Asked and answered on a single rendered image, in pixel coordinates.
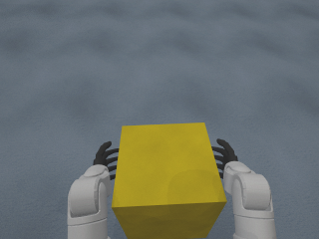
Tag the left robot hand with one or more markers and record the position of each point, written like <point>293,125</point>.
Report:
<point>101,157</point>

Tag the right robot hand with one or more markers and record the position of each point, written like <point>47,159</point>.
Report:
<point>227,152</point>

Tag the robot left forearm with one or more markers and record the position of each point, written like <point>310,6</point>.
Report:
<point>88,204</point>

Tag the robot right forearm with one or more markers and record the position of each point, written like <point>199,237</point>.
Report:
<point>251,202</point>

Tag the carton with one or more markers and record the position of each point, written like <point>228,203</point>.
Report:
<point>167,184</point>

